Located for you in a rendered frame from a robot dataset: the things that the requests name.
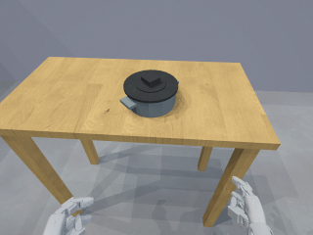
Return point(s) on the robot left hand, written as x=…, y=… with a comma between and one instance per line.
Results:
x=62, y=222

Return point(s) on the robot right forearm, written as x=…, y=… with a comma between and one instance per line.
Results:
x=259, y=228

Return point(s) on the knob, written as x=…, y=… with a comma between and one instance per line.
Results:
x=150, y=78

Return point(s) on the robot right hand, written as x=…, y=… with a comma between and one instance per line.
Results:
x=245, y=210

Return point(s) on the table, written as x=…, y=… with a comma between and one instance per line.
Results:
x=79, y=98

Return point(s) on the pot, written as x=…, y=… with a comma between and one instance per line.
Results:
x=149, y=110

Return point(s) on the lid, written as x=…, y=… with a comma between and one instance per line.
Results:
x=141, y=92

